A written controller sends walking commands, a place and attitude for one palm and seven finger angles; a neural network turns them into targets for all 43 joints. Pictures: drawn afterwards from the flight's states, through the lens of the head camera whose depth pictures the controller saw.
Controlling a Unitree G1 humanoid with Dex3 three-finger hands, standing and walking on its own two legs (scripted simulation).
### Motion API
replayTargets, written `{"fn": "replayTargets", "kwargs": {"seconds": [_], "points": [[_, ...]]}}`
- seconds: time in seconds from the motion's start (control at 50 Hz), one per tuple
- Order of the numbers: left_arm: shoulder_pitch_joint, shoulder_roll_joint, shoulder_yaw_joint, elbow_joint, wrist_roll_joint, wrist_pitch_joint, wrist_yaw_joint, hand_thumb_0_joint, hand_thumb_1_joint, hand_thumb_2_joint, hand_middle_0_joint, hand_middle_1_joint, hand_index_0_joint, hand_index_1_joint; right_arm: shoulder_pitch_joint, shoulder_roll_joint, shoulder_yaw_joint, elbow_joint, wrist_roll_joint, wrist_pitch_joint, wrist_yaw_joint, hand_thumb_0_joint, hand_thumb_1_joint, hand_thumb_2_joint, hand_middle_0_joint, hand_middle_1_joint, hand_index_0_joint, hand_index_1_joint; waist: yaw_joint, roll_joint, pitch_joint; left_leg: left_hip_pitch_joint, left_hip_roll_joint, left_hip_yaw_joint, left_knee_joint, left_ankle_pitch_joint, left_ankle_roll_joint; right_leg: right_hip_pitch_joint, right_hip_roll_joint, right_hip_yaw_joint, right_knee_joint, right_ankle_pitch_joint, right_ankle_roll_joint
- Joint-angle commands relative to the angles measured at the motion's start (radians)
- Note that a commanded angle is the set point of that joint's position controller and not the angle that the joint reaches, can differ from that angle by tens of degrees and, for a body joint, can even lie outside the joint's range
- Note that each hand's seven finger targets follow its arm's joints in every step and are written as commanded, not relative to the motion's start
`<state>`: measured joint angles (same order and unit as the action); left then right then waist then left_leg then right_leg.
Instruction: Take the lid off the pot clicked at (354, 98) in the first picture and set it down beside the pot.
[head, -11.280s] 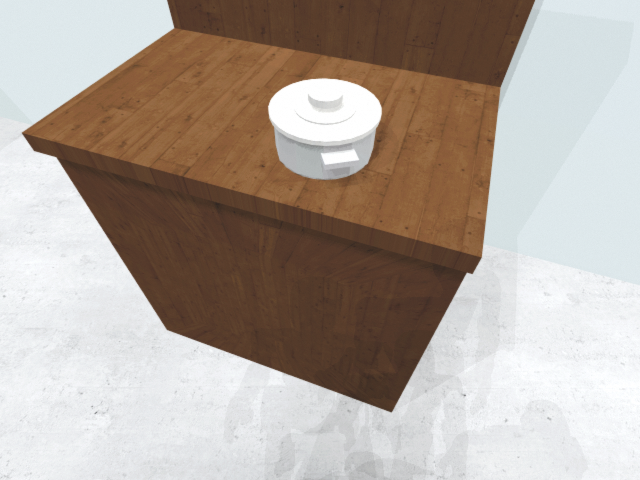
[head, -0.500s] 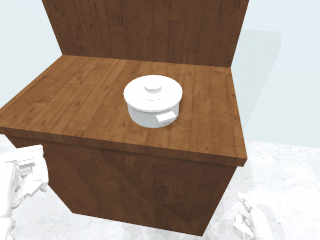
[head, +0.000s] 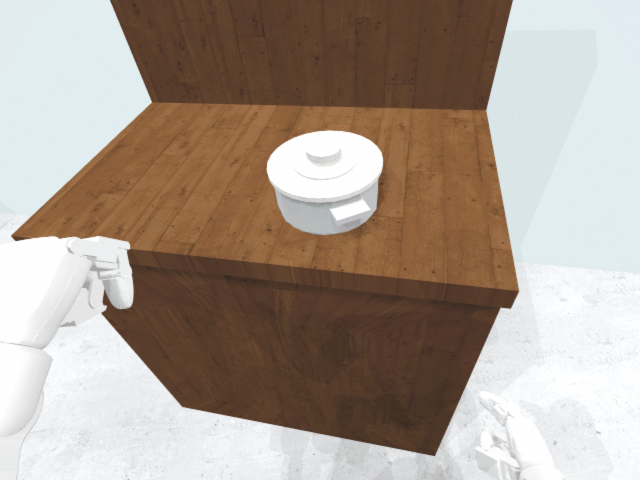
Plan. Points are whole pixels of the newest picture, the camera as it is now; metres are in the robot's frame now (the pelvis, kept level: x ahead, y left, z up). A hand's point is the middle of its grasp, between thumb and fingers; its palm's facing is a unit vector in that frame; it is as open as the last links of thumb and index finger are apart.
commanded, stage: reach forward and open the fingers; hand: left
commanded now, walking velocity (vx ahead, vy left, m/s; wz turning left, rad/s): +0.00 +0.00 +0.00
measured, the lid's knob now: (323, 149) +0.53 +0.09 +0.16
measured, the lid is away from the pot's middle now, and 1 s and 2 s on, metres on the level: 0.00 0.00 0.00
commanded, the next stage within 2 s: move the open hand above the knob in 0.82 s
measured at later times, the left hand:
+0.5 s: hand (111, 278) +0.24 +0.25 +0.19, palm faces -0.09 -0.01 -1.00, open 7.3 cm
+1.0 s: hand (132, 227) +0.29 +0.24 +0.21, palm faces -0.07 -0.04 -1.00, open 10.1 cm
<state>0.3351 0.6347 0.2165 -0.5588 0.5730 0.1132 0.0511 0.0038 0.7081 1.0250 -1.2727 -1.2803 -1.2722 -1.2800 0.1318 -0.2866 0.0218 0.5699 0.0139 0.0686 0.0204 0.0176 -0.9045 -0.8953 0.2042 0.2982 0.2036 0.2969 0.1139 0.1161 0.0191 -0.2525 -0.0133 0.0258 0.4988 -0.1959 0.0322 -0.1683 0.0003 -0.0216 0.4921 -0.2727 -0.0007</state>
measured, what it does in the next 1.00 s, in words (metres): stands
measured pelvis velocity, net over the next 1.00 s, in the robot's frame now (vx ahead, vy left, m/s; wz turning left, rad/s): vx -0.03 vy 0.01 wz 0.01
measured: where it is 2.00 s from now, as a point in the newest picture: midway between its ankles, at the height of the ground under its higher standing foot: outside the picture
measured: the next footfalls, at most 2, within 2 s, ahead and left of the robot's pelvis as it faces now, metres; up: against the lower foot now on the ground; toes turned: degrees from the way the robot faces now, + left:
none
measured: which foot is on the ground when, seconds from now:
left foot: down 0.00-1.00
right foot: down 0.00-1.00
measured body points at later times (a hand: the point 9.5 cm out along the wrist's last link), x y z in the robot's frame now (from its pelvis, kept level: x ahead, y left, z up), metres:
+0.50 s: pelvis -0.02 -0.02 +0.01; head -0.04 -0.06 +0.45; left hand +0.24 +0.25 +0.25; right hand +0.22 -0.22 -0.08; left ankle +0.05 +0.10 -0.74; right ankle +0.00 -0.12 -0.74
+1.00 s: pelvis -0.03 +0.01 +0.01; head -0.04 -0.04 +0.46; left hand +0.29 +0.24 +0.27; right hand +0.19 -0.21 -0.09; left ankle +0.05 +0.10 -0.74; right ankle +0.00 -0.12 -0.74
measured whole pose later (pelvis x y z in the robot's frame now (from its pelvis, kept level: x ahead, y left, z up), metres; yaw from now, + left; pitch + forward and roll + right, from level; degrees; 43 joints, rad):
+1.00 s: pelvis -0.03 +0.01 +0.01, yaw +1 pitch -4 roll +0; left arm -0.39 0.70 -0.04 -0.06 0.71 0.12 -0.47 0.00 -0.39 1.66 -0.87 -0.09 -0.87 -0.09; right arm 0.11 -0.29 0.04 0.61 0.05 0.06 0.01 0.02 -0.91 -0.90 0.20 0.30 0.20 0.30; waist 0.09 0.12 0.04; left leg -0.19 -0.03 0.02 0.33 -0.06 0.04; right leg -0.13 -0.01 -0.02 0.37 -0.17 0.00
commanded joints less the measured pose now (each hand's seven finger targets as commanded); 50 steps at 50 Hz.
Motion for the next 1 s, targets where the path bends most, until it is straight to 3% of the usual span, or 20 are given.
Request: {"fn": "replayTargets", "kwargs": {"seconds": [0.0, 0.02, 0.12, 0.2, 0.26, 0.3, 0.34, 0.4, 0.44, 0.5, 0.54, 0.6, 0.68, 0.72, 0.76, 0.8, 0.84, 0.9, 0.92, 0.98], "points": [[-0.259, 0.198, 0.082, -0.021, 0.078, 0.05, -0.061, 0.0, 0.452, 1.215, -1.198, -0.968, -1.198, -0.968, -0.219, -0.112, -0.031, -0.188, 0.033, -0.04, -0.01, 0.0, -0.9, -0.9, 0.2, 0.3, 0.2, 0.3, -0.018, -0.091, -0.119, 0.094, -0.006, -0.027, -0.097, 0.049, -0.012, -0.047, 0.046, -0.002, -0.122, 0.03, -0.012], [-0.363, 0.229, 0.074, -0.052, 0.089, 0.041, -0.082, 0.0, 0.417, 1.236, -1.189, -0.932, -1.189, -0.932, -0.201, -0.115, -0.029, -0.175, 0.028, -0.043, -0.014, 0.0, -0.9, -0.9, 0.2, 0.3, 0.2, 0.3, -0.023, -0.093, -0.148, 0.106, -0.008, -0.031, -0.1, 0.065, -0.01, -0.032, 0.035, -0.001, -0.121, 0.044, -0.009], [-0.463, 0.314, 0.081, -0.093, 0.112, 0.047, -0.187, 0.0, 0.239, 1.341, -1.141, -0.755, -1.141, -0.755, -0.235, -0.102, -0.015, -0.168, 0.02, -0.072, -0.017, 0.0, -0.9, -0.9, 0.2, 0.3, 0.2, 0.3, -0.003, -0.015, -0.233, 0.166, -0.021, -0.04, -0.108, 0.183, -0.004, 0.041, 0.034, 0.004, -0.114, 0.155, -0.016], [-0.437, 0.352, 0.115, 0.146, 0.126, 0.073, -0.273, 0.0, 0.092, 1.425, -1.098, -0.613, -1.098, -0.613, -0.242, -0.114, -0.01, -0.145, 0.028, -0.046, -0.018, 0.0, -0.9, -0.9, 0.2, 0.3, 0.2, 0.3, -0.003, -0.066, -0.071, 0.109, -0.017, -0.026, -0.147, 0.131, -0.01, -0.004, 0.052, 0.0, -0.171, 0.115, -0.013], [-0.561, 0.314, 0.034, 0.158, 0.106, 0.044, -0.334, 0.0, -0.018, 1.488, -1.064, -0.507, -1.064, -0.507, -0.24, -0.112, -0.006, -0.15, 0.029, -0.034, -0.022, 0.0, -0.9, -0.9, 0.2, 0.3, 0.2, 0.3, -0.018, -0.07, -0.077, 0.129, -0.031, -0.01, -0.162, 0.1, -0.003, -0.007, 0.04, -0.008, -0.191, 0.084, -0.002], [-0.589, 0.284, -0.007, 0.07, 0.104, 0.037, -0.366, 0.0, -0.09, 1.53, -1.04, -0.436, -1.04, -0.436, -0.277, -0.097, -0.007, -0.18, 0.034, -0.055, -0.017, 0.0, -0.9, -0.9, 0.2, 0.3, 0.2, 0.3, -0.016, -0.001, -0.163, 0.177, -0.036, -0.016, -0.154, 0.122, 0.0, 0.017, 0.053, 0.006, -0.193, 0.1, -0.007], [-0.647, 0.322, -0.001, 0.078, 0.097, 0.011, -0.392, 0.0, -0.162, 1.572, -1.014, -0.365, -1.014, -0.365, -0.252, -0.098, -0.005, -0.163, 0.023, -0.064, -0.029, 0.0, -0.9, -0.9, 0.2, 0.3, 0.2, 0.3, -0.015, -0.021, -0.214, 0.211, -0.048, -0.007, -0.154, 0.137, 0.01, 0.031, 0.043, 0.0, -0.193, 0.105, -0.002], [-0.669, 0.452, 0.108, 0.196, 0.125, 0.009, -0.416, 0.0, -0.267, 1.635, -0.974, -0.258, -0.974, -0.258, -0.243, -0.117, -0.007, -0.151, 0.021, -0.063, -0.038, 0.0, -0.9, -0.9, 0.2, 0.3, 0.2, 0.3, -0.012, -0.073, -0.194, 0.184, -0.046, -0.007, -0.153, 0.108, 0.009, 0.024, 0.045, 0.015, -0.222, 0.077, 0.001], [-0.798, 0.468, 0.096, 0.267, 0.127, -0.018, -0.438, 0.0, -0.335, 1.677, -0.946, -0.187, -0.946, -0.187, -0.236, -0.116, -0.003, -0.131, 0.018, -0.051, -0.049, 0.0, -0.9, -0.9, 0.2, 0.3, 0.2, 0.3, -0.019, -0.079, -0.155, 0.177, -0.051, 0.003, -0.163, 0.094, 0.013, 0.005, 0.034, 0.006, -0.227, 0.048, 0.004], [-0.826, 0.375, 0.013, 0.258, 0.107, -0.02, -0.463, 0.0, -0.433, 1.74, -0.903, -0.081, -0.903, -0.081, -0.257, -0.111, -0.014, -0.156, 0.029, -0.065, -0.037, 0.0, -0.9, -0.9, 0.2, 0.3, 0.2, 0.3, -0.026, -0.016, -0.161, 0.189, -0.052, -0.015, -0.177, 0.078, 0.01, -0.006, 0.048, 0.01, -0.243, 0.038, -0.001], [-0.82, 0.312, -0.046, 0.268, 0.076, -0.032, -0.491, 0.0, -0.43, 1.74, -0.894, -0.081, -0.894, -0.081, -0.237, -0.107, -0.017, -0.143, 0.026, -0.067, -0.038, 0.0, -0.9, -0.9, 0.2, 0.3, 0.2, 0.3, -0.031, -0.032, -0.172, 0.208, -0.063, -0.004, -0.181, 0.091, 0.017, 0.006, 0.044, 0.002, -0.238, 0.062, 0.003], [-0.743, 0.354, 0.002, 0.28, 0.096, -0.026, -0.508, 0.0, -0.424, 1.74, -0.883, -0.081, -0.883, -0.081, -0.237, -0.118, -0.022, -0.159, 0.027, -0.077, -0.029, 0.0, -0.9, -0.9, 0.2, 0.3, 0.2, 0.3, -0.022, -0.072, -0.187, 0.196, -0.056, -0.004, -0.178, 0.084, 0.014, 0.009, 0.051, 0.004, -0.242, 0.057, 0.003], [-0.984, 0.449, 0.043, 0.348, 0.13, -0.058, -0.49, 0.0, -0.413, 1.725, -0.871, -0.081, -0.871, -0.081, -0.227, -0.125, -0.017, -0.139, 0.022, -0.067, -0.044, 0.0, -0.9, -0.9, 0.2, 0.3, 0.2, 0.3, -0.025, -0.07, -0.14, 0.174, -0.054, -0.009, -0.208, 0.005, 0.014, -0.027, 0.044, -0.007, -0.251, -0.06, -0.001], [-1.062, 0.466, 0.056, 0.33, 0.131, -0.069, -0.479, 0.0, -0.407, 1.698, -0.866, -0.081, -0.866, -0.081, -0.224, -0.119, -0.016, -0.144, 0.025, -0.072, -0.039, 0.0, -0.9, -0.9, 0.2, 0.3, 0.2, 0.3, -0.021, -0.054, -0.205, 0.191, -0.057, -0.018, -0.206, 0.006, 0.015, 0.003, 0.039, 0.004, -0.241, -0.066, -0.009], [-1.039, 0.405, 0.012, 0.336, 0.112, -0.073, -0.475, 0.0, -0.402, 1.674, -0.861, -0.081, -0.861, -0.081, -0.222, -0.11, -0.02, -0.147, 0.028, -0.071, -0.037, 0.0, -0.9, -0.9, 0.2, 0.3, 0.2, 0.3, -0.017, -0.011, -0.205, 0.202, -0.051, -0.021, -0.217, 0.011, 0.011, -0.001, 0.048, -0.003, -0.23, -0.041, -0.012], [-0.932, 0.317, -0.038, 0.394, 0.108, -0.038, -0.484, 0.0, -0.397, 1.655, -0.857, -0.081, -0.857, -0.081, -0.215, -0.113, -0.028, -0.154, 0.036, -0.072, -0.022, 0.0, -0.9, -0.9, 0.2, 0.3, 0.2, 0.3, -0.02, -0.011, -0.197, 0.188, -0.046, -0.027, -0.22, 0.013, 0.005, -0.007, 0.059, -0.004, -0.229, -0.011, -0.017], [-0.991, 0.279, -0.091, 0.385, 0.113, -0.016, -0.498, 0.0, -0.393, 1.643, -0.854, -0.081, -0.854, -0.081, -0.216, -0.114, -0.028, -0.142, 0.038, -0.058, -0.02, 0.0, -0.9, -0.9, 0.2, 0.3, 0.2, 0.3, -0.032, -0.05, -0.183, 0.191, -0.044, -0.019, -0.235, 0.0, 0.008, -0.01, 0.06, -0.011, -0.223, -0.009, -0.013], [-1.037, 0.343, -0.051, 0.334, 0.157, 0.002, -0.481, 0.0, -0.391, 1.635, -0.853, -0.081, -0.853, -0.081, -0.229, -0.123, -0.028, -0.155, 0.038, -0.065, -0.013, 0.0, -0.9, -0.9, 0.2, 0.3, 0.2, 0.3, -0.026, -0.021, -0.219, 0.187, -0.035, -0.033, -0.236, 0.001, 0.003, -0.002, 0.069, -0.009, -0.211, -0.003, -0.023], [-1.151, 0.327, -0.083, 0.279, 0.154, -0.003, -0.484, 0.0, -0.391, 1.635, -0.853, -0.081, -0.853, -0.081, -0.234, -0.116, -0.021, -0.158, 0.038, -0.068, -0.013, 0.0, -0.9, -0.9, 0.2, 0.3, 0.2, 0.3, -0.032, -0.023, -0.269, 0.214, -0.046, -0.04, -0.237, 0.015, 0.008, 0.019, 0.058, -0.007, -0.205, 0.005, -0.025], [-1.155, 0.326, -0.083, 0.388, 0.161, 0.019, -0.475, 0.0, -0.391, 1.635, -0.853, -0.081, -0.853, -0.081, -0.217, -0.119, -0.024, -0.133, 0.035, -0.064, -0.019, 0.0, -0.9, -0.9, 0.2, 0.3, 0.2, 0.3, -0.034, -0.058, -0.203, 0.185, -0.034, -0.048, -0.25, -0.024, 0.005, -0.017, 0.065, -0.014, -0.209, -0.016, -0.024]]}}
